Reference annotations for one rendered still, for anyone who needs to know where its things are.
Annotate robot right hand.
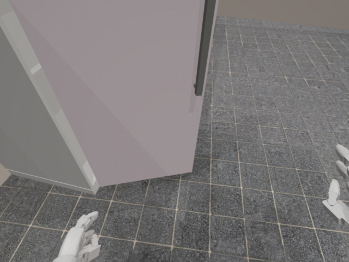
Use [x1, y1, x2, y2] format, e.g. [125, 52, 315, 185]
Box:
[322, 144, 349, 228]

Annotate robot left hand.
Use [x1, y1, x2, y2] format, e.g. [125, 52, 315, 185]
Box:
[58, 211, 101, 262]

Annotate fridge door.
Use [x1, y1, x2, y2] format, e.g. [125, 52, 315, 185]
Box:
[9, 0, 219, 187]

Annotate handle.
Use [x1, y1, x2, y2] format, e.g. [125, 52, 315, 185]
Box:
[194, 0, 216, 96]

